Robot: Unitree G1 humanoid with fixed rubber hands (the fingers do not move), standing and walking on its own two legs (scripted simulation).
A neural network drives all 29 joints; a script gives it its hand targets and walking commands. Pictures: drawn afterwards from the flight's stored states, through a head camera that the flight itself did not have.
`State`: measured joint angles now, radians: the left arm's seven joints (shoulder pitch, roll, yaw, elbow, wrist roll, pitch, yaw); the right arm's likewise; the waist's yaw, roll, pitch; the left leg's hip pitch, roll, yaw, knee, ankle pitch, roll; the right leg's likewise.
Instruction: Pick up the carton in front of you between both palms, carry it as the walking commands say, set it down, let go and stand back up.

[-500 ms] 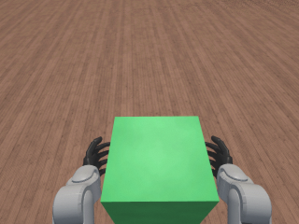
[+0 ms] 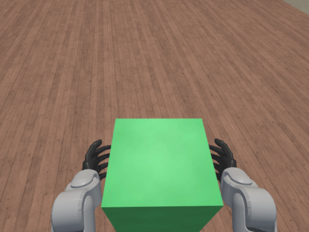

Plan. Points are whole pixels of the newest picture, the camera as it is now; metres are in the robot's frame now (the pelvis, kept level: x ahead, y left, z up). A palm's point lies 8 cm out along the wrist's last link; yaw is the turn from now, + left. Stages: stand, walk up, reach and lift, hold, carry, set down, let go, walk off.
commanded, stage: carry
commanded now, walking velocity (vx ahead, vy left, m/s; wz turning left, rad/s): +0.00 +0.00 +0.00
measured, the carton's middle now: (158, 179) +0.25 +0.00 +0.00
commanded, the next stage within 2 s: none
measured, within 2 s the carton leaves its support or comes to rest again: neither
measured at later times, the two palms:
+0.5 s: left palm (108, 105) +0.42 +0.14 +0.10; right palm (213, 104) +0.44 -0.16 +0.10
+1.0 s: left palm (107, 110) +0.41 +0.14 +0.09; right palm (212, 107) +0.43 -0.16 +0.09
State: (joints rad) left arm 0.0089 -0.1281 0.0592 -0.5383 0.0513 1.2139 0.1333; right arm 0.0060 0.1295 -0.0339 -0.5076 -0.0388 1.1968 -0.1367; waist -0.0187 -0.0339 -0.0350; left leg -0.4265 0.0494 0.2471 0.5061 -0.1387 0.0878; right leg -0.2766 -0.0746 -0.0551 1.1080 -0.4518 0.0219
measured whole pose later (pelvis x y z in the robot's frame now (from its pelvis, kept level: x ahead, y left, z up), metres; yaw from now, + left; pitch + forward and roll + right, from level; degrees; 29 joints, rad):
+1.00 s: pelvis +0.19 -0.02 +0.00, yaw +4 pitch +2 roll -1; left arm 0.02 -0.13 0.05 -0.48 0.06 1.19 0.12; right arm 0.02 0.13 -0.04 -0.49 -0.06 1.20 -0.12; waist 0.00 0.02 -0.12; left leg -0.12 0.07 0.16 0.50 -0.42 -0.02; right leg -0.33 -0.06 -0.22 0.55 -0.26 -0.03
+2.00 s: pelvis +0.14 -0.01 +0.00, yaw +4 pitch +2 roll +0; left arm -0.19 -0.14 0.16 0.12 0.22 0.73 0.03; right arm -0.19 0.14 -0.15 0.12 -0.21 0.74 -0.03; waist 0.00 0.01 -0.07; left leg -0.19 0.04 0.17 0.53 -0.37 0.02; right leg -0.37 -0.09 -0.20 0.51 -0.16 -0.02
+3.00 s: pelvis +0.13 -0.02 +0.01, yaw +15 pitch -7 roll +0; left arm -0.21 -0.14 0.19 0.19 0.23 0.68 0.01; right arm -0.21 0.14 -0.16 0.18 -0.25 0.71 -0.01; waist 0.02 0.03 0.07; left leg -0.03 -0.03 -0.02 0.40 -0.25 0.02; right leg -0.12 -0.03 0.03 0.36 -0.12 0.03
